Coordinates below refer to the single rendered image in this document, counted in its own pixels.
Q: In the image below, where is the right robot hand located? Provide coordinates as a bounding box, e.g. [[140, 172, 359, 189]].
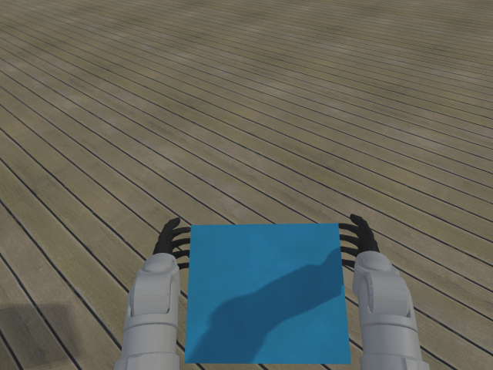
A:
[[338, 214, 380, 268]]

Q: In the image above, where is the robot right forearm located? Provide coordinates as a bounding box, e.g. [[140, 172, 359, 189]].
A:
[[353, 251, 430, 370]]

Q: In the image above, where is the left robot hand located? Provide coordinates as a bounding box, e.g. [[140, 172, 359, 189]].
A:
[[153, 217, 191, 269]]

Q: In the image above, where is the carton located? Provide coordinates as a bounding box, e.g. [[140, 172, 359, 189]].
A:
[[184, 224, 351, 364]]

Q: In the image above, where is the robot left forearm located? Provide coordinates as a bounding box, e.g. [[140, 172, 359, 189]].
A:
[[114, 253, 180, 370]]

